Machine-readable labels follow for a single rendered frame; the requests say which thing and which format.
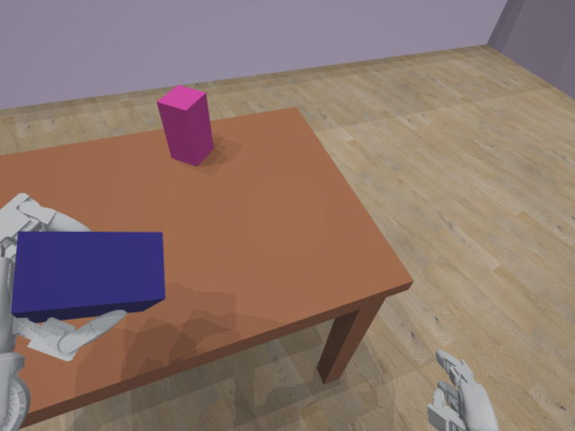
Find robot left hand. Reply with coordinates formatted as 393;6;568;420
0;193;128;361

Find robot left forearm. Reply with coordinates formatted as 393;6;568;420
0;352;31;431

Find table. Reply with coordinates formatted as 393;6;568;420
0;107;414;429

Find sponge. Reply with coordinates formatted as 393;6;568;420
11;232;165;323

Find robot right hand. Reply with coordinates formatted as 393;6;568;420
428;350;500;431

